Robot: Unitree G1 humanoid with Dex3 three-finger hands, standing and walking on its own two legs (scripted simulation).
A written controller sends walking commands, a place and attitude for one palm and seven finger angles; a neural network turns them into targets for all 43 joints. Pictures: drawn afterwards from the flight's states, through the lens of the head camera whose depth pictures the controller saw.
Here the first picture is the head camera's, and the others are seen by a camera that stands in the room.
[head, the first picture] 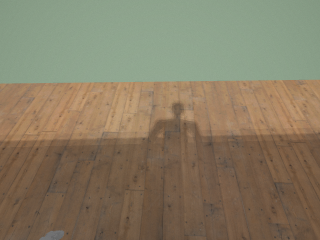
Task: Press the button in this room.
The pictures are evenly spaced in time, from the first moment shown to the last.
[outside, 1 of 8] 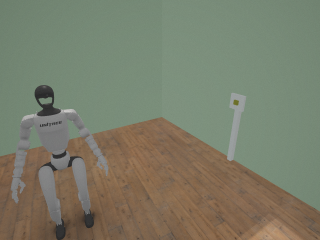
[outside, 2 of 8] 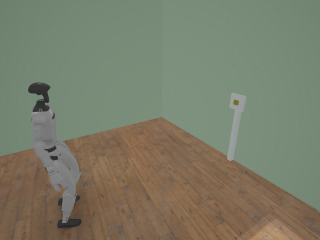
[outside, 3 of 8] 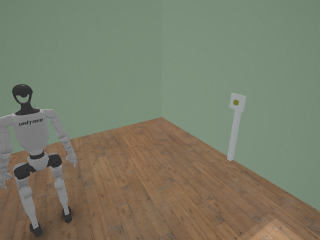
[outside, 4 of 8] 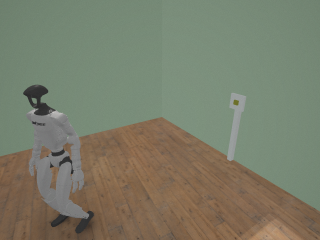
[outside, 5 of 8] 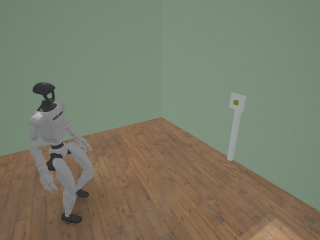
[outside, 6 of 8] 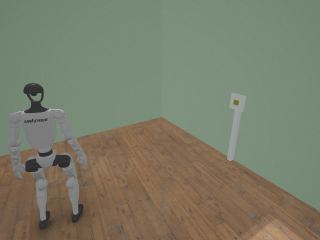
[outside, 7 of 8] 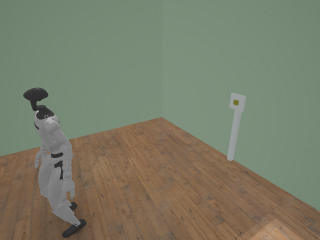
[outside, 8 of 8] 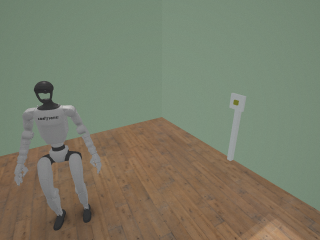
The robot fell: no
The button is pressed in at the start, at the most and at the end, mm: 0 0 0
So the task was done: no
